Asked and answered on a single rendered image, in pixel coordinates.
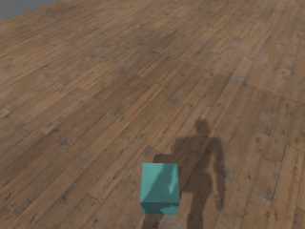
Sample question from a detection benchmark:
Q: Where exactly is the carton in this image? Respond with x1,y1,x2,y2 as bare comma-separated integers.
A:
140,162,180,215

